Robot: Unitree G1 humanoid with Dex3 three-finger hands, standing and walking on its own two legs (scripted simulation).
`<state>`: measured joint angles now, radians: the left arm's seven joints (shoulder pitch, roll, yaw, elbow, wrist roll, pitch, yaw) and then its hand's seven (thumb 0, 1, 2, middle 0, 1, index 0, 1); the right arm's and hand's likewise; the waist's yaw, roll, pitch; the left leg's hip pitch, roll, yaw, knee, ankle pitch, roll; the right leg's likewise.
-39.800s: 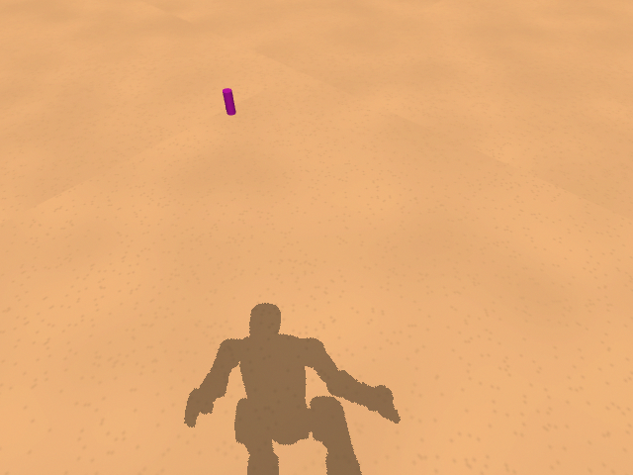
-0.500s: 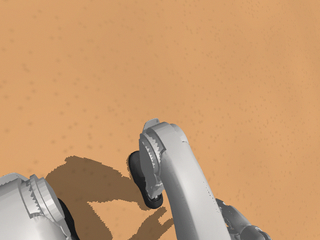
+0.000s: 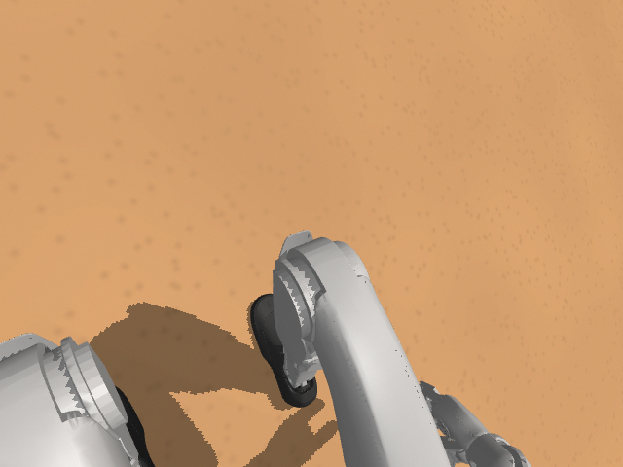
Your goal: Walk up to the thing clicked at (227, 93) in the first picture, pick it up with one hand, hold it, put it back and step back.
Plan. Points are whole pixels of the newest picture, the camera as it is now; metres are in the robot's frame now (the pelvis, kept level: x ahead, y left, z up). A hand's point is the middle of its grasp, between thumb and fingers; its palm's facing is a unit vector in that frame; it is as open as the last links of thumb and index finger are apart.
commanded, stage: close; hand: left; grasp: from above
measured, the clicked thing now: out of the picture +0.51 +0.36 -0.24
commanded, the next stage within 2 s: settle in 0.52 s
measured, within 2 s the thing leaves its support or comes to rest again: leaves its support in 1.02 s
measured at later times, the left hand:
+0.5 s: hand out of the picture +0.50 +0.37 -0.20, palm faces -0.44 -0.13 -0.89, open 9.0 cm
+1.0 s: hand out of the picture +0.50 +0.37 -0.19, palm faces -0.43 -0.11 -0.90, open 8.7 cm
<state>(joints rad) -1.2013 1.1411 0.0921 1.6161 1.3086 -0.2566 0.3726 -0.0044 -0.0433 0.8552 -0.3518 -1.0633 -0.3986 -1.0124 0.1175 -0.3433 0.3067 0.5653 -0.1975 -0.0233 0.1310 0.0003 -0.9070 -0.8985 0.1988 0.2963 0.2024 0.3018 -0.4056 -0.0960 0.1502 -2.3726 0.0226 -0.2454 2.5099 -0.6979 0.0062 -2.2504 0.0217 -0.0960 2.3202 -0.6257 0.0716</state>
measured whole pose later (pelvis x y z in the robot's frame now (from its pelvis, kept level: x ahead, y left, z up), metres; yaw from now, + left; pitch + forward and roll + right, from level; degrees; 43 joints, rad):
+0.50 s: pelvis +0.00 +0.00 +0.00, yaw +0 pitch +30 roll -15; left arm -1.21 1.16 0.09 1.63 1.31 -0.27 0.36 -0.01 0.10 0.74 -0.56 -1.00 -0.57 -0.94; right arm 0.11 -0.35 0.32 0.56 -0.20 -0.01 0.13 0.00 -0.91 -0.90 0.20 0.30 0.20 0.30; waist -0.41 -0.09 0.16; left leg -2.38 0.02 -0.25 2.51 -0.70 0.01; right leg -2.25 0.02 -0.10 2.32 -0.63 0.08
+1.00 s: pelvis +0.00 +0.00 +0.00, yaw +0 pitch +31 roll -15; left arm -1.17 1.12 0.12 1.50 1.32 -0.23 0.30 0.01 0.11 0.72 -0.69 -0.97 -0.62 -0.91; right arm 0.15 -0.35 0.28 0.55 -0.19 -0.01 0.13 0.00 -0.93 -0.90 0.20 0.30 0.20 0.30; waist -0.38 -0.08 0.14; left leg -2.39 0.01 -0.24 2.50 -0.68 0.01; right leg -2.26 0.01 -0.10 2.31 -0.63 0.06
